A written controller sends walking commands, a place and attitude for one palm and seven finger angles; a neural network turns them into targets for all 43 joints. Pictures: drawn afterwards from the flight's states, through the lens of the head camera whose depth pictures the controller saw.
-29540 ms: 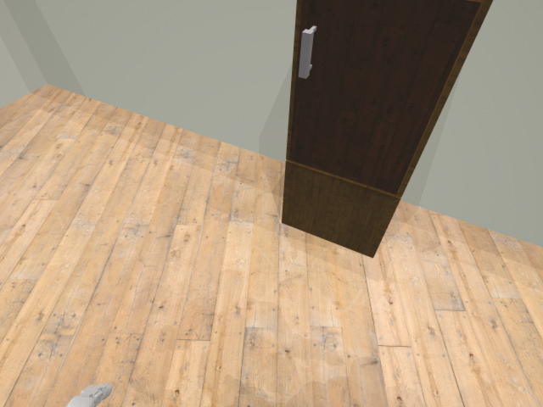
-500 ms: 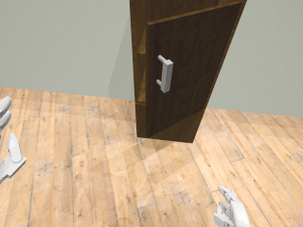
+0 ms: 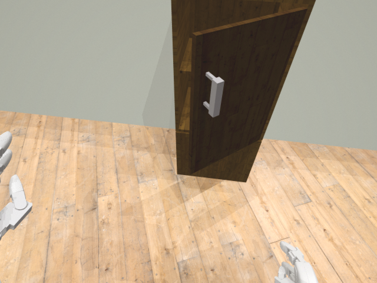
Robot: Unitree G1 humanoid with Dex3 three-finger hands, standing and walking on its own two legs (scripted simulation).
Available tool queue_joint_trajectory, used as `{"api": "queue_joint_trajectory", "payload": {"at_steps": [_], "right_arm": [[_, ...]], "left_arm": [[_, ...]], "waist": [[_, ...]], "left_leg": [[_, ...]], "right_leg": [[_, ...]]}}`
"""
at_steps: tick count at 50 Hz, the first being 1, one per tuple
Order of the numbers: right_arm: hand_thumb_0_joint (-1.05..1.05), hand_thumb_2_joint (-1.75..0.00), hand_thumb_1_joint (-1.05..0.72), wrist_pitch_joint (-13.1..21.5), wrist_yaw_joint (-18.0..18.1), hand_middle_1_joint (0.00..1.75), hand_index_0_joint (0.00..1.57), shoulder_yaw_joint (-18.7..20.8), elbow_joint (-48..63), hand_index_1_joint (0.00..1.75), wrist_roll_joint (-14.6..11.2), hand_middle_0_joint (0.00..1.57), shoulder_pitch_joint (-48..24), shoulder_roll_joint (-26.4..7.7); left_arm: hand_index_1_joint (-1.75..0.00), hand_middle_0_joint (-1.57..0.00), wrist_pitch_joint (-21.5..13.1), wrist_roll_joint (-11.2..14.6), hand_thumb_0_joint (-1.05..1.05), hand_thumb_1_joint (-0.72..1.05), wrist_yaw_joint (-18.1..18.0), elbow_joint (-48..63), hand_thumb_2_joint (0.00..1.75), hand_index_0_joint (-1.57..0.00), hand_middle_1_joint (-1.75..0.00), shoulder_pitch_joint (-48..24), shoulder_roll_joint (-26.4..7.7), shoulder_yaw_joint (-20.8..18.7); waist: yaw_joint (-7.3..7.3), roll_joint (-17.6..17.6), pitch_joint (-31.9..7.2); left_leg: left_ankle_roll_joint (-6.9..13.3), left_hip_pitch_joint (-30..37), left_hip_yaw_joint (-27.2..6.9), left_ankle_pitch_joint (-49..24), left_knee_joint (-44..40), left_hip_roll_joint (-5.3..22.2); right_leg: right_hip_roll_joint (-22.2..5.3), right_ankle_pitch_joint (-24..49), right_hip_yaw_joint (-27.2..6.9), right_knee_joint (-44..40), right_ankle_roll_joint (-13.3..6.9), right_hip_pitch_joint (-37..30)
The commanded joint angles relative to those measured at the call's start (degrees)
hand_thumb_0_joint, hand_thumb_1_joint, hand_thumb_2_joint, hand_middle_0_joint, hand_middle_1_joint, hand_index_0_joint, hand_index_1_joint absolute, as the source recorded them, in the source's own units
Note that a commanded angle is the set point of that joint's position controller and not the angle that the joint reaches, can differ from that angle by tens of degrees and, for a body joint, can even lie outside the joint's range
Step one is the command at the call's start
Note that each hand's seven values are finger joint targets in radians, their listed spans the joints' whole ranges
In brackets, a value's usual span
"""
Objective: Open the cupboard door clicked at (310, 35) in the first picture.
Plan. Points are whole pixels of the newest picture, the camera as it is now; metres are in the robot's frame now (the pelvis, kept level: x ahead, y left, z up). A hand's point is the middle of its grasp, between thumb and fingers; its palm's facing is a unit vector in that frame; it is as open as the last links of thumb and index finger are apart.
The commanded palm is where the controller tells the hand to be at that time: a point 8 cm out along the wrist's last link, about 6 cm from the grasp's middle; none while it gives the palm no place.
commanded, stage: stop stepping back and stand still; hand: left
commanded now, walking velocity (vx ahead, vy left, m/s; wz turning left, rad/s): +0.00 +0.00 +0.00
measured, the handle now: (211, 94) +0.61 -0.02 +0.07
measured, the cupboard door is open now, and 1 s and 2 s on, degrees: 39 39 39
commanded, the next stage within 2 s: let the arm hang, fingers relaxed in 0.44 s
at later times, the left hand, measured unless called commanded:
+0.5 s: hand (48, 197) +0.22 +0.25 +0.14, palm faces +0.39 -0.80 -0.46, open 7.4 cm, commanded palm +0.16 +0.28 +0.17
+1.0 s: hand out of the picture -0.01 +0.16 -0.18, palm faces +0.05 -0.99 -0.17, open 7.1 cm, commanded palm none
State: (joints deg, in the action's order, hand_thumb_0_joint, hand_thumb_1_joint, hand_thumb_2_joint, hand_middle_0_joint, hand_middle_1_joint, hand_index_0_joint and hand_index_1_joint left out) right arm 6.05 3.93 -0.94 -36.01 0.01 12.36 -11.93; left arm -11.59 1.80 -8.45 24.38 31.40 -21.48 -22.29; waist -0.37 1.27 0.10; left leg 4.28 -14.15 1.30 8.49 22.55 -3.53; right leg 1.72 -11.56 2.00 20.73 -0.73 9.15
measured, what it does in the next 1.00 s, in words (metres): stands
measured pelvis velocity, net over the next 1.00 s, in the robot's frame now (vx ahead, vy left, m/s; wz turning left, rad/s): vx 0.01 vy -0.02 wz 0.04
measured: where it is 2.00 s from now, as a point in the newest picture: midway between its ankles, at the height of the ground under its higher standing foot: outside the picture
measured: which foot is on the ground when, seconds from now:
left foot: down 0.00-1.00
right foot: down 0.00-1.00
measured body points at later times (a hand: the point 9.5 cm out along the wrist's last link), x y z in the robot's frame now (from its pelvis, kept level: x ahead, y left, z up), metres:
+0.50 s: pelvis +0.02 -0.02 +0.00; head +0.03 -0.01 +0.45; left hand +0.19 +0.29 +0.17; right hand +0.19 -0.25 -0.08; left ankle +0.04 +0.06 -0.74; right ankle +0.00 -0.11 -0.74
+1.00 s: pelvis +0.01 -0.02 +0.00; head +0.04 +0.00 +0.44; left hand -0.01 +0.21 -0.17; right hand +0.02 -0.27 -0.15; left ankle +0.04 +0.06 -0.74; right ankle +0.00 -0.11 -0.74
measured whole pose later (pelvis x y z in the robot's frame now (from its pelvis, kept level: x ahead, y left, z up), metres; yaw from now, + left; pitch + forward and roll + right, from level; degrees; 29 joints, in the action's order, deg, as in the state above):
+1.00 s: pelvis +0.01 -0.02 +0.00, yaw +2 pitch -1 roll -1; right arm -1.7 1.4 -1.1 -61.5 0.9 15.6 -11.4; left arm 1.4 -0.2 -1.0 -60.4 18.1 -11.1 0.0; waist 0.1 -1.9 4.3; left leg 3.3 -14.5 -1.1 10.8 26.2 -3.3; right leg 2.2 -14.5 4.4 23.7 -2.5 8.6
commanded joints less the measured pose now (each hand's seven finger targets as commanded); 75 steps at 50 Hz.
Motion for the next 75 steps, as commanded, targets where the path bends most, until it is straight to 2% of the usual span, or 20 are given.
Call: {"api": "queue_joint_trajectory", "payload": {"at_steps": [1, 3, 7, 8, 13, 17, 26, 27, 28, 30, 31, 33, 35, 36, 41, 46, 53, 56, 66, 75], "right_arm": [[0.00, -0.90, -0.90, 3.17, 0.49, 0.30, 0.20, 2.91, 8.98, 0.30, 0.03, 0.20, -5.92, -7.62], [0.00, -0.90, -0.90, 3.36, 0.62, 0.30, 0.20, 2.97, 8.86, 0.30, 0.13, 0.20, -6.34, -7.71], [0.00, -0.90, -0.90, 3.28, 0.53, 0.30, 0.20, 2.82, 9.12, 0.30, 0.02, 0.20, -6.06, -7.62], [0.00, -0.90, -0.90, 3.47, 0.62, 0.30, 0.20, 2.98, 9.01, 0.30, 0.12, 0.20, -6.41, -7.72], [0.00, -0.90, -0.90, 2.90, 0.52, 0.30, 0.20, 3.02, 9.28, 0.30, 0.02, 0.20, -6.03, -7.62], [0.00, -0.90, -0.90, 2.26, 0.40, 0.30, 0.20, 2.97, 9.34, 0.30, -0.30, 0.20, -5.78, -7.74], [0.00, -0.90, -0.90, 2.17, 0.63, 0.30, 0.20, 2.75, 9.78, 0.30, -0.32, 0.20, -5.94, -7.76], [0.00, -0.90, -0.90, 4.86, -4.70, 0.30, 0.20, 5.07, -5.61, 0.30, -0.89, 0.20, -8.61, -16.09], [0.00, -0.90, -0.90, 1.62, -4.59, 0.30, 0.20, 5.40, -7.16, 0.30, -0.39, 0.20, -2.29, -13.08], [0.00, -0.90, -0.90, -0.35, -4.18, 0.30, 0.20, 4.85, -6.25, 0.30, 0.08, 0.20, -1.12, -13.02], [0.00, -0.90, -0.90, -1.07, -4.04, 0.30, 0.20, 4.32, -6.33, 0.30, 0.41, 0.20, -1.85, -12.98], [0.00, -0.90, -0.90, -1.91, -3.93, 0.30, 0.20, 3.78, -6.81, 0.30, 0.87, 0.20, -3.71, -13.10], [0.00, -0.90, -0.90, -2.82, -3.88, 0.30, 0.20, 3.38, -8.52, 0.30, 1.20, 0.20, -4.50, -13.09], [0.00, -0.90, -0.90, -3.31, -3.83, 0.30, 0.20, 3.08, -9.57, 0.30, 1.35, 0.20, -4.67, -12.66], [0.00, -0.90, -0.90, -4.90, -3.46, 0.30, 0.20, 1.07, -15.13, 0.30, 1.37, 0.20, -3.35, -7.82], [0.00, -0.90, -0.90, -5.79, -2.55, 0.30, 0.20, 0.72, -20.18, 0.30, 1.13, 0.20, 0.25, -5.45], [0.00, -0.90, -0.90, -6.36, -1.86, 0.30, 0.20, 0.84, -24.63, 0.30, 0.83, 0.20, 5.26, -4.68], [0.00, -0.90, -0.90, -6.38, -1.74, 0.30, 0.20, 0.80, -26.03, 0.30, 0.98, 0.20, 6.16, -3.95], [0.00, -0.90, -0.90, -5.96, -1.63, 0.30, 0.20, 0.46, -28.56, 0.30, 1.02, 0.20, 7.38, -1.44], [0.00, -0.90, -0.90, -5.54, -1.46, 0.30, 0.20, 0.46, -29.18, 0.30, 1.04, 0.20, 7.56, -0.30]], "left_arm": [[-0.30, -0.20, -3.52, -0.07, 0.00, 0.90, -1.05, 11.08, 0.90, -0.20, -0.30, -4.50, -9.90, -5.81], [-0.30, -0.20, -3.56, -0.07, 0.00, 0.90, -1.17, 11.75, 0.90, -0.20, -0.30, -4.72, -11.35, -6.76], [-0.30, -0.20, -3.64, 0.16, 0.00, 0.90, -1.21, 12.95, 0.90, -0.20, -0.30, -4.52, -10.78, -6.11], [-0.30, -0.20, -3.74, 0.14, 0.00, 0.90, -1.35, 13.20, 0.90, -0.20, -0.30, -4.03, -12.31, -7.51], [-0.30, -0.20, -3.34, 0.95, 0.00, 0.90, -1.17, 11.22, 0.90, -0.20, -0.30, -0.12, -12.01, -8.15], [-0.30, -0.20, -2.98, 1.25, 0.00, 0.90, -0.89, 10.38, 0.90, -0.20, -0.30, -0.11, -10.62, -6.66], [-0.30, -0.20, -2.78, 1.16, 0.00, 0.90, -0.95, 13.11, 0.90, -0.20, -0.30, -1.45, -11.45, -6.60], [-0.30, -0.20, 5.00, -3.61, 0.00, 0.90, 6.54, -33.61, 0.90, -0.20, -0.30, -5.32, -1.84, 16.67], [-0.30, -0.20, 9.15, -3.22, 0.00, 0.90, 7.60, -35.67, 0.90, -0.20, -0.30, -5.49, -0.78, 15.09], [-0.30, -0.20, 10.33, -3.22, 0.00, 0.90, 7.73, -36.44, 0.90, -0.20, -0.30, -7.41, -0.49, 15.43], [-0.30, -0.20, 10.22, -3.63, 0.00, 0.90, 7.78, -39.08, 0.90, -0.20, -0.30, -9.12, -0.96, 15.85], [-0.30, -0.20, 10.23, -3.96, 0.00, 0.90, 7.94, -45.27, 0.90, -0.20, -0.30, -12.22, -1.99, 16.79], [-0.30, -0.20, 10.46, -3.89, 0.00, 0.90, 7.94, -51.93, 0.90, -0.20, -0.30, -15.25, -2.36, 17.42], [-0.30, -0.20, 10.67, -3.72, 0.00, 0.90, 7.82, -55.39, 0.90, -0.20, -0.30, -16.15, -1.96, 18.00], [-0.30, -0.20, 11.14, -2.77, 0.00, 0.90, 7.11, -69.95, 0.90, -0.20, -0.30, -15.23, 0.58, 20.37], [-0.30, -0.20, 11.06, -2.16, 0.00, 0.90, 6.96, -79.62, 0.90, -0.20, -0.30, -12.91, 2.78, 20.45], [-0.30, -0.20, 11.26, -2.09, 0.00, 0.90, 6.84, -86.58, 0.90, -0.20, -0.30, -11.60, 5.68, 21.33], [-0.30, -0.20, 11.34, -2.07, 0.00, 0.90, 6.62, -88.11, 0.90, -0.20, -0.30, -10.69, 6.76, 21.61], [-0.30, -0.20, 11.10, -2.08, 0.00, 0.90, 6.07, -89.59, 0.90, -0.20, -0.30, -9.32, 8.37, 21.53], [-0.30, -0.20, 10.94, -2.11, 0.00, 0.90, 5.92, -89.76, 0.90, -0.20, -0.30, -9.41, 9.14, 21.22]], "waist": [[0.06, 1.70, -2.74], [-0.11, 2.31, -3.54], [-0.15, 3.49, -4.40], [-0.27, 4.18, -4.97], [-0.32, 1.54, -5.85], [-0.06, 1.89, -5.07], [-0.25, 2.35, -6.51], [2.32, 0.19, 0.30], [1.58, -0.31, -4.94], [1.54, -0.95, -5.90], [1.28, -3.38, -5.15], [0.50, -10.83, -4.03], [0.52, -12.23, -2.99], [0.52, -10.81, -2.45], [0.05, 4.80, -2.42], [0.17, 10.28, -1.75], [0.64, -1.38, 3.79], [0.83, -2.96, 4.62], [0.60, -3.35, 5.54], [0.53, -0.46, 5.63]], "left_leg": [[-3.63, -2.05, -8.30, 8.26, -6.61, 7.58], [-3.64, -0.94, -8.01, 6.17, -5.62, 7.22], [-3.54, 0.63, -7.97, 2.21, -4.98, 7.10], [-3.75, 0.83, -7.87, 1.18, -4.74, 7.11], [-3.85, 1.95, -7.20, -5.32, -2.59, 6.91], [-3.69, 2.66, -6.89, -6.76, -2.25, 7.03], [-3.51, 3.87, -6.92, -9.36, -2.19, 7.37], [-2.53, -1.24, -8.93, -16.89, 7.47, 8.67], [-3.32, 4.32, -7.58, -22.00, 7.18, 8.98], [-1.29, 3.00, -9.41, -16.36, 7.57, 9.89], [-0.01, 0.56, -10.92, -14.30, 5.95, 10.05], [0.48, -1.66, -12.38, -10.73, 4.00, 9.96], [0.10, -2.15, -12.09, -7.97, 3.37, 8.60], [-0.29, -1.30, -11.56, -7.15, 3.01, 8.05], [-1.29, 0.68, -10.55, -4.93, -0.37, 6.96], [-1.67, 0.55, -10.98, -1.32, -1.84, 7.36], [-1.17, 0.61, -11.88, 3.11, -4.23, 8.11], [-1.06, 1.21, -11.81, 3.83, -4.86, 8.00], [-0.95, 1.72, -10.68, 0.13, -4.96, 7.68], [-1.15, 1.66, -10.26, -1.47, -4.97, 7.45]], "right_leg": [[-3.07, -2.42, -5.51, -4.23, 0.39, -1.59], [-3.43, -1.73, -5.67, -4.85, 0.27, -1.53], [-3.02, 0.58, -5.44, -4.15, 0.25, -1.74], [-3.27, 1.20, -5.40, -4.17, 0.22, -2.05], [-3.74, 5.58, -5.60, -4.25, 0.09, -2.63], [-3.57, 6.62, -5.67, -4.32, 0.24, -1.58], [-3.47, 8.71, -4.99, -2.95, 0.46, -3.02], [-7.38, 10.80, -1.34, 5.66, -1.02, 6.20], [-7.59, 9.27, -6.16, 3.52, -1.79, 7.19], [-6.62, 0.86, -4.69, 5.63, -2.27, 8.42], [-5.71, -0.09, -4.55, 6.78, -2.20, 6.95], [-5.81, -0.82, -5.85, 6.26, -2.40, 4.74], [-7.12, 0.34, -7.60, 4.87, -3.05, 3.73], [-7.50, 0.41, -8.21, 4.12, -3.30, 4.00], [-7.68, 0.74, -8.73, 1.67, -2.86, -0.30], [-7.82, -0.15, -7.75, -1.00, -3.31, -2.75], [-7.00, -4.34, -5.79, -2.95, -2.93, 0.27], [-6.99, -4.87, -6.06, -2.86, -2.77, 1.47], [-7.25, -2.84, -5.88, -1.93, -2.39, 1.93], [-7.43, -1.41, -5.93, -1.93, -2.30, 1.06]]}}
